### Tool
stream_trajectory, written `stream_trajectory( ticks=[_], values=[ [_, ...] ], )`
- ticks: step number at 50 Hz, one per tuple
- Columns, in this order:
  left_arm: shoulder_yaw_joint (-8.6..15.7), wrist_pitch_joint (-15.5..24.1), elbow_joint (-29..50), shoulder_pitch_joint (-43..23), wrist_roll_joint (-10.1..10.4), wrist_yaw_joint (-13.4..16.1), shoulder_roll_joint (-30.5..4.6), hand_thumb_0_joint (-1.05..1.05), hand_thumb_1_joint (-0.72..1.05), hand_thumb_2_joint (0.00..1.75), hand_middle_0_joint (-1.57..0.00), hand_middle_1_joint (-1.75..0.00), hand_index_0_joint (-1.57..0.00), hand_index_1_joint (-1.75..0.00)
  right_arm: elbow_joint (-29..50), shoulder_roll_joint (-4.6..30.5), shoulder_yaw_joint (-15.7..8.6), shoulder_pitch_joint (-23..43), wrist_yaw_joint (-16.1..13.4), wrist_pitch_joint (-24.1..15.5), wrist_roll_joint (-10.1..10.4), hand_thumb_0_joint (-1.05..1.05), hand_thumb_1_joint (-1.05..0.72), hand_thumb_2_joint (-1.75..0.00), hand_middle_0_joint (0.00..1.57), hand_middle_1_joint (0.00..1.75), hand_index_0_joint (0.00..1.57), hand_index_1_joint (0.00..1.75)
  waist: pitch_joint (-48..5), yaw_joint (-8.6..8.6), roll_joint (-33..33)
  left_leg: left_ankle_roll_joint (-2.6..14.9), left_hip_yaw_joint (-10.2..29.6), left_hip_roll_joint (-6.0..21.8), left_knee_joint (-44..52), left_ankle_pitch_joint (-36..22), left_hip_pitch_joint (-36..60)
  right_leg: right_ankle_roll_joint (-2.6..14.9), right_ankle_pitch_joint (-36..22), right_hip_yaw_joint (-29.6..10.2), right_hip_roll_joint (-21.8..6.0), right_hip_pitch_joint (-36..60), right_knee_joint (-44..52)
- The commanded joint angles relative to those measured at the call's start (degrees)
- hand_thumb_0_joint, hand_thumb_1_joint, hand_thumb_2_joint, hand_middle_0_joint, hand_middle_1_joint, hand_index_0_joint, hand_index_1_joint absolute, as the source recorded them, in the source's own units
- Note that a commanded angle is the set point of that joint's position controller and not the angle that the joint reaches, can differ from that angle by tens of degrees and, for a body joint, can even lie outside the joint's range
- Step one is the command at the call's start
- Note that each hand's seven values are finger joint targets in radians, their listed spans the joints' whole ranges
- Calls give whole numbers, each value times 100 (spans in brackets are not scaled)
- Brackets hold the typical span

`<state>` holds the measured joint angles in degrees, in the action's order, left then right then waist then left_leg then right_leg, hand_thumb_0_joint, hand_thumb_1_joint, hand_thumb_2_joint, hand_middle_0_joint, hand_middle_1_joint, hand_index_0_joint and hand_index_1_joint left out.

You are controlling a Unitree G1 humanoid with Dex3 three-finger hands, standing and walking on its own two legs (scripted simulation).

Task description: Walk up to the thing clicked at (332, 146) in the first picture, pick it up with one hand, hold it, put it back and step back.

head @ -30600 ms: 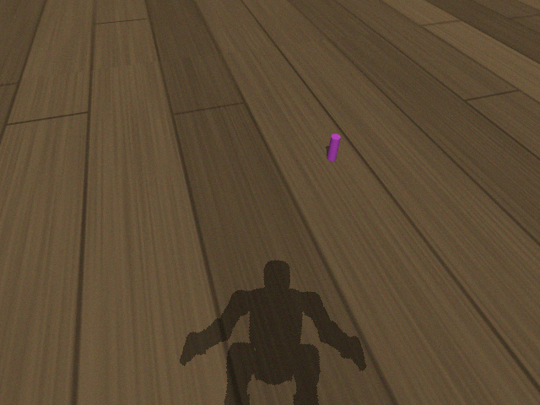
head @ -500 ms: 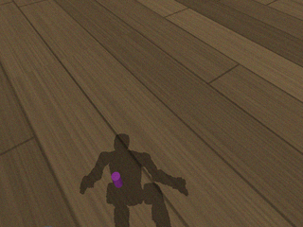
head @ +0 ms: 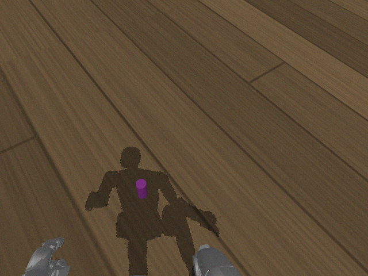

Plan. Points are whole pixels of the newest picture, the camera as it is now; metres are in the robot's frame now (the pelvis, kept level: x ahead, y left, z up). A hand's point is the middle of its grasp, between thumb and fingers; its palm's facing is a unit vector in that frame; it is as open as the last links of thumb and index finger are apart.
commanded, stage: step back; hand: left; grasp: from the side
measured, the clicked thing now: (141, 189) +0.54 +0.15 -0.68
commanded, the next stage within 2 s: none
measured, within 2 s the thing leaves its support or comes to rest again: neither
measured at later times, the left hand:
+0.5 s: hand out of the picture +0.05 +0.26 -0.13, palm faces -0.07 -0.91 -0.40, open 7.4 cm
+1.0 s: hand out of the picture -0.12 +0.29 -0.16, palm faces -0.13 -0.91 -0.39, open 7.4 cm
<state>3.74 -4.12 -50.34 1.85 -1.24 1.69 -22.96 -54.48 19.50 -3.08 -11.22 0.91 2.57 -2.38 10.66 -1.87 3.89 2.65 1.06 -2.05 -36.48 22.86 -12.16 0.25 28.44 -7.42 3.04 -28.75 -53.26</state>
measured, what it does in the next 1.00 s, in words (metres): walks backwards: right foot, then left foot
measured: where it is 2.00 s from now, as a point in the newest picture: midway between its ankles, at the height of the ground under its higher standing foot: outside the picture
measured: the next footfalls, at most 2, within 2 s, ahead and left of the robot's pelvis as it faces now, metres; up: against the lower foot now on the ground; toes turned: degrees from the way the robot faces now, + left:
right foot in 0.30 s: -0.02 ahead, -0.10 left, +0.00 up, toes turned +0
left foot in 0.64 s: -0.10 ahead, +0.15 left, +0.00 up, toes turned -5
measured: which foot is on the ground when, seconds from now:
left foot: down 0.00-0.34, up 0.36-0.62, down 0.64-1.00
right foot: up 0.00-0.28, down 0.30-0.66, up 0.68-1.00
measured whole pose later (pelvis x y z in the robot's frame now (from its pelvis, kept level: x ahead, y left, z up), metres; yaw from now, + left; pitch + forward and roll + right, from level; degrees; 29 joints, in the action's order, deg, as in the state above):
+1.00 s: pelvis -0.23 +0.01 +0.00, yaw -8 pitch -2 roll +0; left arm 6.2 -4.8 -46.3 11.9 -1.7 -0.4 -24.8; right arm -44.9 21.3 -3.4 -8.0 -1.1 0.5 -1.7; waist 11.3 1.8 3.3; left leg -0.6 -1.0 3.8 -35.5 12.8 -21.0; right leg -2.1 28.3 -8.4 2.1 -19.5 -54.0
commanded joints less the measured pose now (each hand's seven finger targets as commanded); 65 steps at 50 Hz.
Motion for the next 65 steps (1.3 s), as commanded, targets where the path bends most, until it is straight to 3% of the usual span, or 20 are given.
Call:
stream_trajectory(
  ticks=[1,8,14,16,18,23,28,31,33,34,35,38,46,52,53,54,55,56,60,65],
  values=[
    [260,138,471,293,107,34,-895,0,90,90,-20,-30,-20,-30,639,1518,-351,590,-312,-216,-9,0,-90,-90,20,30,20,30,-937,391,-1373,26,918,1170,982,-4921,931,172,-371,-423,336,-611,-1182],
    [267,246,711,152,-15,-4,-841,0,90,90,-20,-30,-20,-30,706,1561,-454,-127,-379,-207,99,0,-90,-90,20,30,20,30,-1307,-107,-979,797,1202,1555,710,-4386,1572,-78,-139,17,87,-71,204],
    [304,356,437,985,-84,-38,-745,0,90,90,-20,-30,-20,-30,895,1588,-421,300,-277,-126,219,0,-90,-90,20,30,20,30,-1576,279,-818,573,897,1294,53,-3429,815,215,-1969,476,-135,1552,2951],
    [428,416,519,910,-137,-28,-1221,0,90,90,-20,-30,-20,-30,1029,1305,-308,414,-262,-145,322,0,-90,-90,20,30,20,30,-1761,265,228,136,497,581,-742,-1921,-560,744,-3935,-959,-1100,2545,2696],
    [493,401,836,478,-104,-35,-1598,0,90,90,-20,-30,-20,-30,956,1339,-348,383,-330,-65,271,0,-90,-90,20,30,20,30,-1208,386,1270,-218,509,-178,-2681,1527,-855,1998,-4779,-2601,-2561,1513,3015],
    [398,323,1006,369,-81,8,-1062,0,90,90,-20,-30,-20,-30,809,1279,-227,134,-284,-126,270,0,-90,-90,20,30,20,30,-1045,277,231,-359,543,-493,-2962,806,-953,1310,-4757,-732,-1336,1407,2650],
    [402,208,1146,724,-129,-9,-1037,0,90,90,-20,-30,-20,-30,923,1177,-199,44,-325,-245,214,0,-90,-90,20,30,20,30,-1630,378,578,-401,17,8,-169,440,-1148,1048,-4575,-579,-1174,2971,2084],
    [375,83,1282,497,-22,-88,-1135,0,90,90,-20,-30,-20,-30,777,1191,-320,-318,-325,-305,96,0,-90,-90,20,30,20,30,-1612,124,542,-309,-167,24,1594,-1483,-19,656,-3591,-460,-932,2138,1543],
    [296,58,1308,762,13,-100,-686,0,90,90,-20,-30,-20,-30,945,2068,-549,28,-303,-324,-82,0,-90,-90,20,30,20,30,-1456,260,-1454,406,2482,1955,1827,-2322,985,174,-160,-55,358,-287,125],
    [410,70,1316,332,-101,3,-996,0,90,90,-20,-30,-20,-30,1029,2426,-636,69,-266,-312,27,0,-90,-90,20,30,20,30,-1226,-104,-1652,1331,3017,2855,1906,-2366,-281,27,911,-322,372,117,-913],
    [476,80,1294,146,-139,13,-1187,0,90,90,-20,-30,-20,-30,1082,2372,-636,339,-299,-359,38,0,-90,-90,20,30,20,30,-933,-55,-1608,1562,3311,3008,2050,-2123,-798,16,740,-610,123,279,-1715],
    [496,80,984,987,12,-92,-1012,0,90,90,-20,-30,-20,-30,1179,1599,-388,867,-333,-382,-16,0,-90,-90,20,30,20,30,-909,592,-992,802,1052,1551,1324,-3278,-16,65,-120,-610,377,-245,-2107],
    [466,114,1067,845,-69,-153,-920,0,90,90,-20,-30,-20,-30,1249,1743,-519,28,-355,-355,62,0,-90,-90,20,30,20,30,-1376,21,-1376,1190,1024,1773,865,-3355,1020,-307,110,-173,51,-24,-542],
    [486,192,472,1816,-77,-234,-897,0,90,90,-20,-30,-20,-30,1427,1937,-492,481,-301,-180,100,0,-90,-90,20,30,20,30,-1701,433,-1488,699,742,1480,227,-2230,-303,27,-1288,761,-182,2043,2772],
    [531,221,428,1919,-111,-217,-1029,0,90,90,-20,-30,-20,-30,1445,1718,-409,571,-286,-147,146,0,-90,-90,20,30,20,30,-1674,552,-1154,384,631,1202,-118,-1581,-766,112,-1563,444,-274,2247,2931],
    [644,244,516,1801,-202,-222,-1511,0,90,90,-20,-30,-20,-30,1508,1411,-327,510,-298,-128,196,0,-90,-90,20,30,20,30,-1389,493,141,3,474,372,-1083,-400,-1823,395,-1415,-1237,-1158,2271,3180],
    [725,201,817,1211,-188,-233,-2052,0,90,90,-20,-30,-20,-30,1567,1308,-336,653,-401,-130,235,0,-90,-90,20,30,20,30,-1095,603,1300,-271,268,-383,-2306,1234,-1866,1375,-1393,-2328,-2267,959,3573],
    [744,219,1007,725,-198,-191,-2167,0,90,90,-20,-30,-20,-30,1408,1586,-450,545,-468,-122,222,0,-90,-90,20,30,20,30,-758,499,1392,-297,681,-104,-3191,1426,-1463,1711,-1394,-2761,-2627,31,3738],
    [522,230,1138,165,-161,-114,-1224,0,90,90,-20,-30,-20,-30,976,1413,-277,-56,-412,-171,286,0,-90,-90,20,30,20,30,-743,76,608,-311,696,-449,-3476,403,-1713,983,-2923,-393,-1302,880,2774],
    [506,200,1164,857,-182,-5,-1073,0,90,90,-20,-30,-20,-30,1092,1233,-180,1,-420,-289,190,0,-90,-90,20,30,20,30,-1243,513,810,-409,323,-144,-1803,778,-1910,1238,-4119,-516,-1540,2619,2343]
  ],
)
